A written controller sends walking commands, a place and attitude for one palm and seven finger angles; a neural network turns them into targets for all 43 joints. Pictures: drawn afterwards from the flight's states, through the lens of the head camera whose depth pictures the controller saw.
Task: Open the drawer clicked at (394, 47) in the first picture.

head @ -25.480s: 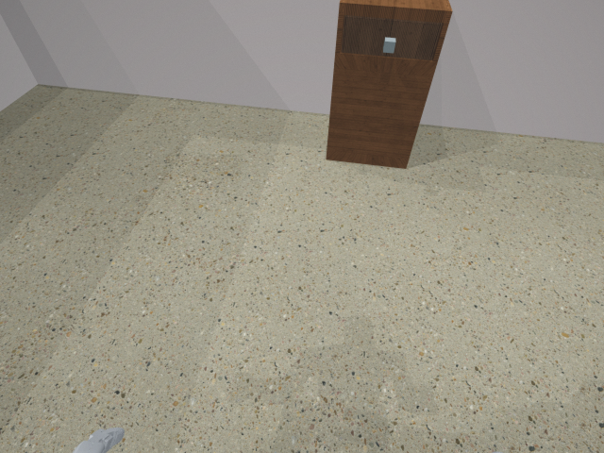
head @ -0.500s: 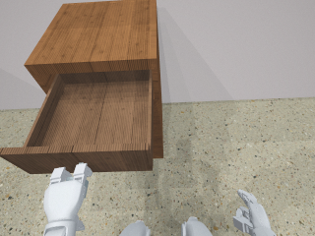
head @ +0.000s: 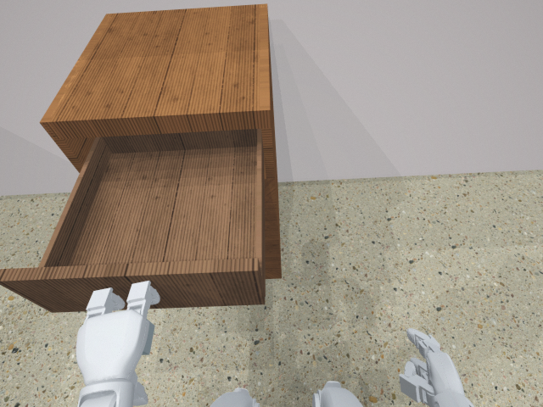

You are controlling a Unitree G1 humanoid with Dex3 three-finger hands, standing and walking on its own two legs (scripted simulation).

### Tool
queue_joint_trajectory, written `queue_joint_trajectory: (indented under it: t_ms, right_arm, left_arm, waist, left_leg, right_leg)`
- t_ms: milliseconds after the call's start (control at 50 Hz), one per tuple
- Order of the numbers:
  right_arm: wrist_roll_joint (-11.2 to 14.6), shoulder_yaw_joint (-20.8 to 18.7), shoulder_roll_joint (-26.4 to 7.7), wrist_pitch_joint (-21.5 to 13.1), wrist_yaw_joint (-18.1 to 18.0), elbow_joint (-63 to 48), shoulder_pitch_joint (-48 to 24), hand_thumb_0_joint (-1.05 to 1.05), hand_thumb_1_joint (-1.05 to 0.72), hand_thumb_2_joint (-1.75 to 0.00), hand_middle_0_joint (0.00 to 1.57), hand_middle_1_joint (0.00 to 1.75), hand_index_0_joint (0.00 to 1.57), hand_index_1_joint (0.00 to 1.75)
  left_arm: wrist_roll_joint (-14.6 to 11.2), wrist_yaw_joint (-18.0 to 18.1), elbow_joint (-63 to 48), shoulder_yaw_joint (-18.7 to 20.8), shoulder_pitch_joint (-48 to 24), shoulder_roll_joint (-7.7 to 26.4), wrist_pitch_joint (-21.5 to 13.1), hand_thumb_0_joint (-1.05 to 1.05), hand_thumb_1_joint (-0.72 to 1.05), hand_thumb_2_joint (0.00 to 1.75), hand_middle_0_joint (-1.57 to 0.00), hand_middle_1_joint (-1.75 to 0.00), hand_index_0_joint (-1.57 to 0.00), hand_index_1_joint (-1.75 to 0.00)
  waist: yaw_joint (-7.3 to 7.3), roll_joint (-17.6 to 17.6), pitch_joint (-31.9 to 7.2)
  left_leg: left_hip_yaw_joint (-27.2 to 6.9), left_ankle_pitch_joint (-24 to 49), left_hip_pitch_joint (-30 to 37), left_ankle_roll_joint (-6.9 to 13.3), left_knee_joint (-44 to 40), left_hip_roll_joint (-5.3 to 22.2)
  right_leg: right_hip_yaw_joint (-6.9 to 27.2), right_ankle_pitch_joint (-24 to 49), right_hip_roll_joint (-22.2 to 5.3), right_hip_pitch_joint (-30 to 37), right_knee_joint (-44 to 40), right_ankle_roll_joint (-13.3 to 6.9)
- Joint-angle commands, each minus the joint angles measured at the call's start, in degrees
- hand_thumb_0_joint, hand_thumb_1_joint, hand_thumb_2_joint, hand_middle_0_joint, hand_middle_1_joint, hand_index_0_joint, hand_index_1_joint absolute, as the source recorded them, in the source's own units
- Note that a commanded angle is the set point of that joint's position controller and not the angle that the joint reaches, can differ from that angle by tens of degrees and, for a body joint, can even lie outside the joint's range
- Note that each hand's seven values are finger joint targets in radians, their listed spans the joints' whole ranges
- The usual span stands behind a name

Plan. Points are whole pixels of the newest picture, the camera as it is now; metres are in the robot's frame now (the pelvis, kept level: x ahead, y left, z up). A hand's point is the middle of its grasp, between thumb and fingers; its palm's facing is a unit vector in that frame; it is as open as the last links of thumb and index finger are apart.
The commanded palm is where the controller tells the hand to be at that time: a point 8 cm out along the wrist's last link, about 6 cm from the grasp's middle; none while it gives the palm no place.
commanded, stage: lift the hand off the handle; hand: left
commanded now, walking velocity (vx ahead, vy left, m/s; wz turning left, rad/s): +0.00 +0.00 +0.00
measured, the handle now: (136, 321) +0.24 +0.24 -0.04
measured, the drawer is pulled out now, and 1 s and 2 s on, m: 0.30 0.30 0.30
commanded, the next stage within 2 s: none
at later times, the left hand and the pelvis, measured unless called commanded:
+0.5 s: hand (118, 339) +0.21 +0.24 +0.00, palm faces +0.01 -0.07 -1.00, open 13.8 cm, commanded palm +0.18 +0.24 +0.06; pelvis +0.01 +0.01 +0.02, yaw -1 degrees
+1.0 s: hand (109, 331) +0.21 +0.23 +0.04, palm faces +0.04 -0.10 -0.99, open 13.8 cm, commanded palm +0.18 +0.23 +0.09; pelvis +0.01 +0.01 +0.04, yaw -1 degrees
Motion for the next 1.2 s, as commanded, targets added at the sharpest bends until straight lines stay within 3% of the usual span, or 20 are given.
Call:
queue_joint_trajectory:
  t_ms: [0,40,120,160,200,220,240,280,360,440,500,600,680,760,800,860,920,960,1040,1180]
  right_arm:
    - [0.0,-1.7,-6.3,-2.7,-0.7,-9.2,-5.6,0.0,-0.9,-0.9,0.2,0.3,0.2,0.3]
    - [0.1,-1.8,-6.2,-2.6,-0.6,-9.2,-5.7,0.0,-0.9,-0.9,0.2,0.3,0.2,0.3]
    - [0.0,-1.9,-6.4,-2.4,-0.1,-9.9,-5.4,0.0,-0.9,-0.9,0.2,0.3,0.2,0.3]
    - [0.0,-1.9,-6.4,-2.3,0.3,-10.3,-5.2,0.0,-0.9,-0.9,0.2,0.3,0.2,0.3]
    - [0.1,-1.9,-6.7,-2.2,0.3,-10.5,-5.1,0.0,-0.9,-0.9,0.2,0.3,0.2,0.3]
    - [0.1,-1.7,-6.4,-2.1,0.3,-10.8,-5.5,0.0,-0.9,-0.9,0.2,0.3,0.2,0.3]
    - [0.2,-1.7,-6.4,-2.0,0.4,-10.7,-5.5,0.0,-0.9,-0.9,0.2,0.3,0.2,0.3]
    - [0.1,-1.7,-6.4,-1.8,0.5,-10.9,-5.4,0.0,-0.9,-0.9,0.2,0.3,0.2,0.3]
    - [0.3,-1.5,-6.2,-1.6,0.6,-11.4,-5.7,0.0,-0.9,-0.9,0.2,0.3,0.2,0.3]
    - [0.4,-1.5,-6.1,-1.6,0.6,-11.2,-5.8,0.0,-0.9,-0.9,0.2,0.3,0.2,0.3]
    - [0.5,-1.3,-6.2,-1.5,0.6,-11.7,-5.8,0.0,-0.9,-0.9,0.2,0.3,0.2,0.3]
    - [0.4,-1.3,-6.1,-1.6,1.2,-12.0,-5.8,0.0,-0.9,-0.9,0.2,0.3,0.2,0.3]
    - [0.7,-1.4,-6.1,-1.5,1.4,-11.9,-5.9,0.0,-0.9,-0.9,0.2,0.3,0.2,0.3]
    - [0.4,-1.3,-6.1,-1.5,1.7,-12.2,-6.1,0.0,-0.9,-0.9,0.2,0.3,0.2,0.3]
    - [0.6,-1.4,-6.0,-1.6,1.7,-12.4,-5.7,0.0,-0.9,-0.9,0.2,0.3,0.2,0.3]
    - [0.7,-1.2,-5.8,-1.5,1.9,-12.6,-6.0,0.0,-0.9,-0.9,0.2,0.3,0.2,0.3]
    - [0.8,-1.0,-5.7,-1.4,2.2,-12.7,-6.6,0.0,-0.9,-0.9,0.2,0.3,0.2,0.3]
    - [1.0,-1.0,-5.7,-1.4,2.2,-12.6,-6.5,0.0,-0.9,-0.9,0.2,0.3,0.2,0.3]
    - [1.3,-0.9,-5.6,-1.2,1.8,-12.2,-7.2,0.0,-0.9,-0.9,0.2,0.3,0.2,0.3]
    - [1.3,-0.8,-5.6,-1.6,1.7,-12.2,-7.3,0.0,-0.9,-0.9,0.2,0.3,0.2,0.3]
  left_arm:
    - [-0.7,2.1,-12.0,5.8,-0.6,9.3,-0.8,0.0,-0.5,0.3,-0.3,-1.2,-0.3,-1.2]
    - [-0.6,1.8,-12.2,5.5,-1.2,9.1,-0.9,0.0,-0.5,0.3,-0.3,-1.2,-0.3,-1.2]
    - [-0.2,1.7,-14.3,5.2,-0.4,9.0,-0.6,0.0,-0.5,0.3,-0.3,-1.2,-0.3,-1.2]
    - [-0.7,1.2,-14.9,3.1,0.0,7.4,-0.3,0.0,-0.5,0.3,-0.3,-1.2,-0.3,-1.2]
    - [-1.0,0.7,-15.5,4.6,0.5,8.8,-0.4,0.0,-0.5,0.3,-0.3,-1.2,-0.3,-1.2]
    - [-0.9,0.5,-15.1,4.1,2.0,8.2,-0.2,0.0,-0.5,0.3,-0.3,-1.2,-0.3,-1.2]
    - [-0.8,0.3,-15.4,3.4,0.5,8.0,-0.1,0.0,-0.5,0.3,-0.3,-1.2,-0.3,-1.2]
    - [-0.4,0.1,-15.7,3.5,0.3,8.2,0.0,0.0,-0.5,0.3,-0.3,-1.2,-0.3,-1.2]
    - [-0.5,-0.3,-16.6,4.4,1.4,8.9,0.3,0.0,-0.5,0.3,-0.3,-1.2,-0.3,-1.2]
    - [-1.0,-1.1,-16.9,3.3,-0.3,8.1,0.5,0.0,-0.5,0.3,-0.3,-1.2,-0.3,-1.2]
    - [-1.6,-1.8,-18.3,5.1,1.7,9.8,0.2,0.0,-0.5,0.3,-0.3,-1.2,-0.3,-1.2]
    - [-1.8,-2.6,-20.7,4.0,3.9,8.8,-0.4,0.0,-0.5,0.3,-0.3,-1.2,-0.3,-1.2]
    - [-1.8,-3.5,-20.9,3.8,2.3,8.8,-0.3,0.0,-0.5,0.3,-0.3,-1.2,-0.3,-1.2]
    - [-1.3,-3.8,-23.3,2.5,0.5,8.4,-0.3,0.0,-0.5,0.3,-0.3,-1.2,-0.3,-1.2]
    - [-1.8,-4.0,-22.8,4.5,3.3,9.7,-0.3,0.0,-0.5,0.3,-0.3,-1.2,-0.3,-1.2]
    - [-2.0,-4.5,-24.5,3.8,4.5,9.2,-0.4,0.0,-0.5,0.3,-0.3,-1.2,-0.3,-1.2]
    - [-2.2,-5.0,-25.8,3.8,4.8,9.4,-0.2,0.0,-0.5,0.3,-0.3,-1.2,-0.3,-1.2]
    - [-2.5,-5.4,-25.2,4.0,4.9,9.6,0.2,0.0,-0.5,0.3,-0.3,-1.2,-0.3,-1.2]
    - [-2.7,-6.3,-24.6,5.3,3.2,10.9,0.6,0.0,-0.5,0.3,-0.3,-1.2,-0.3,-1.2]
    - [-3.9,-8.7,-27.6,4.3,3.2,10.5,0.0,0.0,-0.5,0.3,-0.3,-1.2,-0.3,-1.2]
  waist:
    - [0.26,-3.0,-13.1]
    - [0.11,-3.7,-12.2]
    - [0.51,-1.5,-12.8]
    - [-0.12,-1.9,-11.4]
    - [-0.15,-3.5,-11.6]
    - [0.45,-3.3,-11.4]
    - [-0.07,-3.1,-10.2]
    - [0.33,-2.6,-9.2]
    - [0.99,-2.2,-9.5]
    - [0.26,-2.3,-7.8]
    - [0.96,-1.7,-9.0]
    - [1.13,-1.4,-9.1]
    - [0.87,-2.7,-5.9]
    - [0.91,-1.2,-6.9]
    - [1.49,-1.9,-7.4]
    - [1.76,-2.3,-7.5]
    - [1.93,-0.8,-6.3]
    - [1.73,-3.0,-4.8]
    - [1.75,-3.0,-3.0]
    - [2.0,-2.0,-4.4]
  left_leg:
    - [0.4,13.3,5.5,1.6,-8.2,-0.9]
    - [0.3,12.8,5.5,1.5,-8.5,-1.0]
    - [0.3,14.8,8.9,1.4,-10.0,-0.7]
    - [0.1,15.3,9.7,1.5,-10.5,-0.6]
    - [0.0,15.9,10.0,1.5,-10.9,-0.5]
    - [0.2,15.5,9.8,1.5,-11.3,-0.6]
    - [0.0,15.0,10.1,1.5,-11.7,-0.5]
    - [0.1,14.4,10.5,1.3,-12.7,-0.5]
    - [0.2,15.0,11.7,1.3,-13.8,-0.6]
    - [0.1,14.3,12.8,1.4,-14.9,-0.5]
    - [0.1,16.0,14.0,1.4,-15.6,-0.5]
    - [0.0,18.8,15.9,1.2,-16.5,-0.2]
    - [-0.4,17.0,15.8,1.3,-17.8,0.0]
    - [-0.2,17.5,17.7,1.3,-18.5,0.0]
    - [-0.1,18.5,18.1,1.1,-18.9,0.1]
    - [0.0,19.5,18.4,1.2,-19.2,-0.1]
    - [0.0,19.6,19.0,1.1,-20.1,0.0]
    - [-0.1,18.8,18.7,1.3,-20.5,0.0]
    - [0.0,16.6,18.6,1.3,-21.8,-0.2]
    - [0.2,18.7,21.6,1.5,-23.1,-0.2]
  right_leg:
    - [3.7,14.5,-1.0,15.7,-11.8,0.5]
    - [3.9,13.8,-1.0,15.8,-12.2,0.7]
    - [2.9,14.2,-0.7,15.7,-12.5,0.3]
    - [2.4,14.6,-0.7,15.7,-13.2,0.4]
    - [2.6,15.8,-0.7,16.9,-13.6,0.4]
    - [2.5,15.2,-0.7,17.3,-13.7,0.5]
    - [2.5,14.5,-0.7,16.8,-14.2,0.5]
    - [2.1,12.9,-0.6,16.9,-14.7,0.4]
    - [2.4,13.2,-0.5,18.5,-15.6,0.3]
    - [2.5,12.7,-0.6,19.0,-17.0,0.4]
    - [2.8,14.6,-0.5,21.1,-17.5,0.2]
    - [2.4,17.1,-0.4,22.1,-17.6,0.1]
    - [2.1,14.2,-0.3,21.3,-18.7,0.2]
    - [2.4,14.1,-0.4,22.0,-19.3,0.1]
    - [2.5,15.5,-0.4,23.6,-19.7,0.0]
    - [3.0,17.4,-0.4,24.8,-19.7,0.1]
    - [3.4,17.4,-0.5,25.4,-20.4,0.0]
    - [3.2,16.6,-0.4,25.4,-21.2,0.2]
    - [4.6,15.2,-0.5,26.7,-23.0,0.3]
    - [4.6,17.3,-0.8,29.1,-24.3,0.4]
